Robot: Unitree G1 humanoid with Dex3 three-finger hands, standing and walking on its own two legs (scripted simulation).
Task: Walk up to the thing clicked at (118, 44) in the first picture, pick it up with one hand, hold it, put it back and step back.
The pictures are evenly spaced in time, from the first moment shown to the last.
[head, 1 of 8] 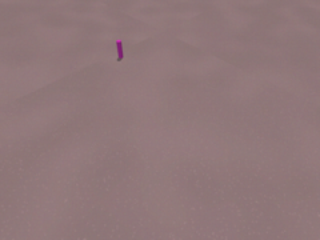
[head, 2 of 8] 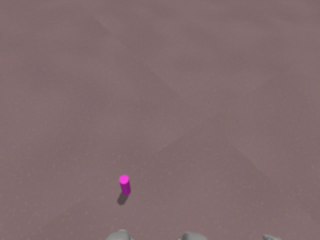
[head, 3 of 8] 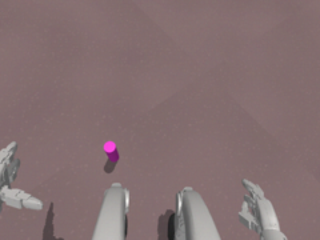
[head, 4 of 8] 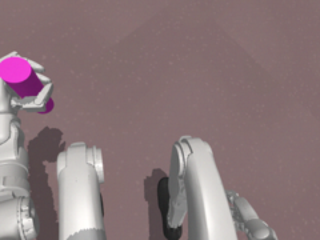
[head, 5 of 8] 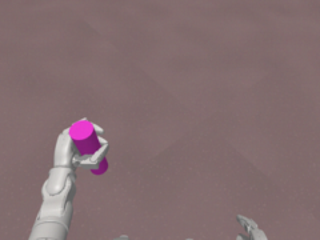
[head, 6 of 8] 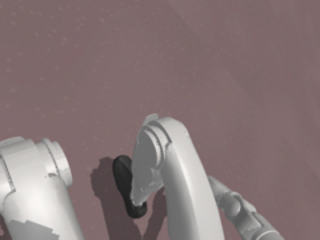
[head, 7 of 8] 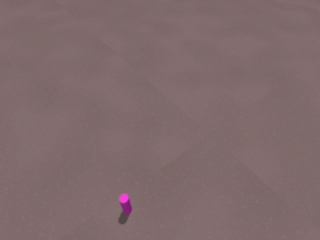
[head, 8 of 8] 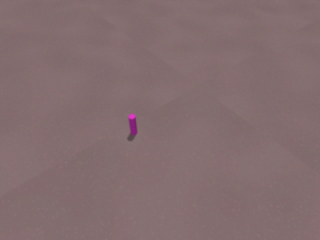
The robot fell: no
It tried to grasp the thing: yes
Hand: left
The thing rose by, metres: 0.67
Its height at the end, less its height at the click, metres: +0.00
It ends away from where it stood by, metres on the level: 0.02
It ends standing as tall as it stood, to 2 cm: yes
